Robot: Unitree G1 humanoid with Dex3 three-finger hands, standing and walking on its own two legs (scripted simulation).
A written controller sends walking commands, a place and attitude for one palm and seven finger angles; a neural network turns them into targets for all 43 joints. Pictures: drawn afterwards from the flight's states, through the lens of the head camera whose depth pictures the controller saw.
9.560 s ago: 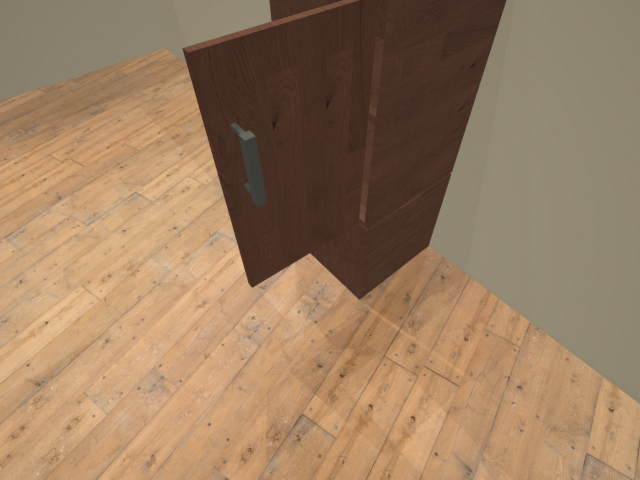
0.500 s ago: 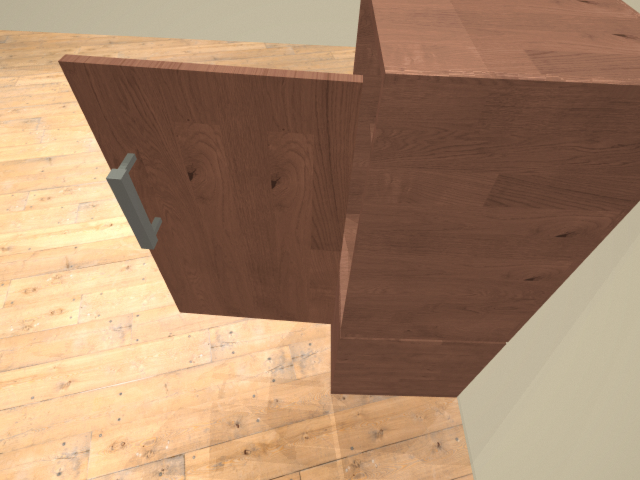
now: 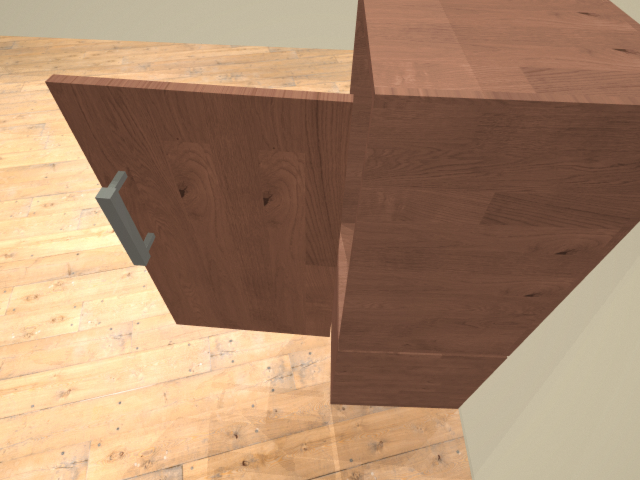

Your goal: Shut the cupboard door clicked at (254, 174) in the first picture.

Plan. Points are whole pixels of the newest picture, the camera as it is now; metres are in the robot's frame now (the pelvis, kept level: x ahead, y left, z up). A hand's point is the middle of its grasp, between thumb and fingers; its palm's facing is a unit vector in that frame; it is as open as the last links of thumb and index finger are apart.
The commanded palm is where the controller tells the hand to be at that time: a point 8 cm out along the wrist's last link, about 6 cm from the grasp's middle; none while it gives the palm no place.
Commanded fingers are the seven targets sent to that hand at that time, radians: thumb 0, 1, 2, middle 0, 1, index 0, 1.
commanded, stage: come to a stop and stand still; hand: left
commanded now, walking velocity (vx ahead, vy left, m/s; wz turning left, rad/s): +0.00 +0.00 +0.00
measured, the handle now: (131, 220) +0.45 +0.32 +0.04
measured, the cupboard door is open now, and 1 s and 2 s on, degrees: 87 87 87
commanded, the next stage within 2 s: look again from close up in 0.56 s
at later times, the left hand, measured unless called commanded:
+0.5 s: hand out of the picture +0.03 +0.18 -0.18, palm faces +0.03 -0.98 -0.19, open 7.3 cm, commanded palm none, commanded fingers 0.00 0.90 0.90 -0.20 -0.30 -0.20 -0.30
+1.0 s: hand out of the picture +0.01 +0.21 -0.18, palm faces -0.01 -0.97 -0.23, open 7.4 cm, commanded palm none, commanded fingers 0.00 0.90 0.90 -0.20 -0.30 -0.20 -0.30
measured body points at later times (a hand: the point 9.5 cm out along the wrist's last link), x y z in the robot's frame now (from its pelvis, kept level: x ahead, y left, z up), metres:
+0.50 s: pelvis +0.02 +0.01 +0.00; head +0.04 +0.01 +0.45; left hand +0.03 +0.24 -0.16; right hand +0.01 -0.21 -0.16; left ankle -0.04 +0.13 -0.74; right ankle -0.04 -0.10 -0.74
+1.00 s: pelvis -0.01 +0.03 -0.01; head +0.00 +0.01 +0.44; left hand +0.02 +0.26 -0.16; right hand +0.00 -0.20 -0.17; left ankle -0.04 +0.13 -0.74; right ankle -0.04 -0.10 -0.74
